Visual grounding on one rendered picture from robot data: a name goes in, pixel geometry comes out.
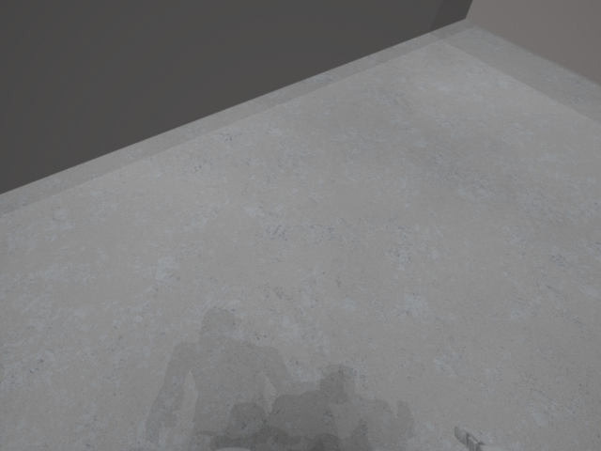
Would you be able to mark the robot right hand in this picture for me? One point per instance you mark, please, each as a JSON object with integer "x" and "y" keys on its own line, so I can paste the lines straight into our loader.
{"x": 475, "y": 441}

